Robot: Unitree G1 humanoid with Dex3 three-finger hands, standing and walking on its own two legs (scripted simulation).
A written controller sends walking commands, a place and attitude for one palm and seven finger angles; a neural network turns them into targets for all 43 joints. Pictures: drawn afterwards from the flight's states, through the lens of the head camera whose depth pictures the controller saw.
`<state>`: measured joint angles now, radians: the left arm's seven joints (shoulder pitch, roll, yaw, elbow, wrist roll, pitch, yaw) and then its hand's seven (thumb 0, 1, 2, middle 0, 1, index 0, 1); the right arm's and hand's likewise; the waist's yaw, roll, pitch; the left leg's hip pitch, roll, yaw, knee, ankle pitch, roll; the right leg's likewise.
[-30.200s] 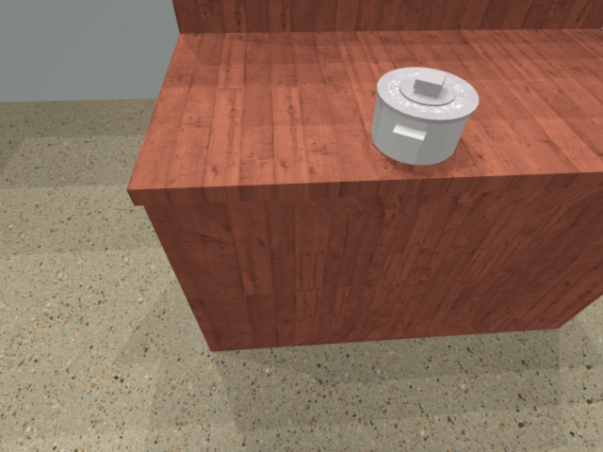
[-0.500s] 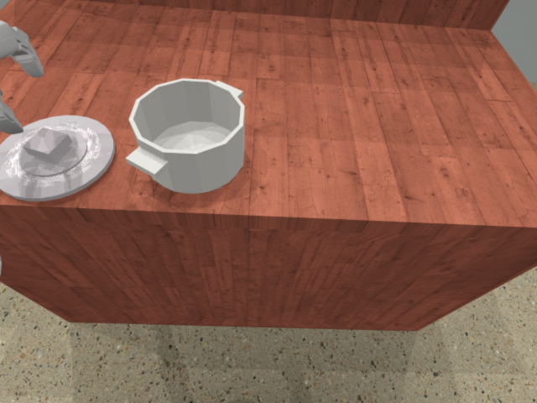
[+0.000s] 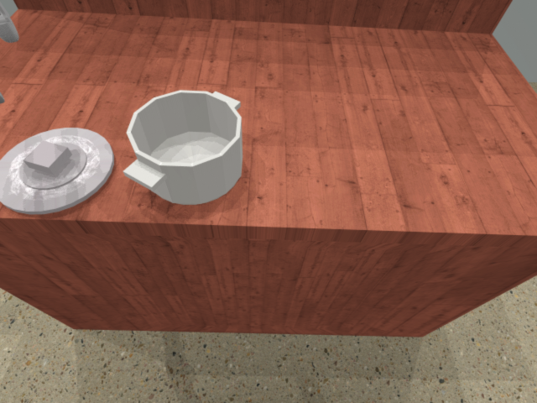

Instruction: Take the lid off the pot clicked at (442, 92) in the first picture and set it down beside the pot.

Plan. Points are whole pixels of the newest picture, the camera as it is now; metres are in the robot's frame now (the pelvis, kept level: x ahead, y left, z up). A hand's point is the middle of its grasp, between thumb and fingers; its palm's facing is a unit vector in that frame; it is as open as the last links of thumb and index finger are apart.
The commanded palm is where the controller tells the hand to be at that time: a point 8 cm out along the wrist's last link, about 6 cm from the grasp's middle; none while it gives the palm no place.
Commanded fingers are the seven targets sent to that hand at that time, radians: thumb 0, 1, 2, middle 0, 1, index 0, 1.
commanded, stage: raise the empty hand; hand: left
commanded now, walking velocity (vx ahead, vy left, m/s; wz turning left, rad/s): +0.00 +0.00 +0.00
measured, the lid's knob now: (48, 157) +0.49 +0.32 +0.07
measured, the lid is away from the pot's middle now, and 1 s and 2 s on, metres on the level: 0.22 0.22 0.22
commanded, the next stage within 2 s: draw the hand back to the body in 0.10 s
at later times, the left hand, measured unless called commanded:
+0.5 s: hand out of the picture +0.46 +0.31 +0.24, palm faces -0.21 -0.08 -0.98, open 11.1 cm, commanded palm +0.43 +0.31 +0.29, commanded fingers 0.00 -0.06 0.74 -0.39 -0.79 -0.39 -0.79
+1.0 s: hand out of the picture +0.41 +0.25 +0.28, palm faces +0.42 -0.88 -0.23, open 10.8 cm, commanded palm +0.35 +0.29 +0.28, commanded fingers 0.00 0.21 0.78 -0.33 -0.65 -0.33 -0.65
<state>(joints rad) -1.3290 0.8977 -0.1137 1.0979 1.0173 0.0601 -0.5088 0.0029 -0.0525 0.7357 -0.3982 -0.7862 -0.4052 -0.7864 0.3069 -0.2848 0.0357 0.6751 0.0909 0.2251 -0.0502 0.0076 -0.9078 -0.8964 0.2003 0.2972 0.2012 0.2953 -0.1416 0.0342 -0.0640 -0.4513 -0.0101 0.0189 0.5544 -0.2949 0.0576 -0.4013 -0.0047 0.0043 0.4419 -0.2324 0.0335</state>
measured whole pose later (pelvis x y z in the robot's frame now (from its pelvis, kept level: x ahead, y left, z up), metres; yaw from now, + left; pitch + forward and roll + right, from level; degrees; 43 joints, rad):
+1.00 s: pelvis +0.00 -0.03 +0.01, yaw -1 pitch +0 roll -1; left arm -0.67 0.56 0.33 0.44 -0.01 -0.01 0.04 0.00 0.01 0.75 -0.38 -0.75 -0.39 -0.75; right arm 0.23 -0.24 0.08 0.61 0.05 0.02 -0.06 0.01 -0.91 -0.90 0.20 0.30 0.20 0.30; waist -0.02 0.01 0.01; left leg -0.16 0.01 0.03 0.43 -0.26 0.01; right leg -0.14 0.02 0.01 0.36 -0.22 0.00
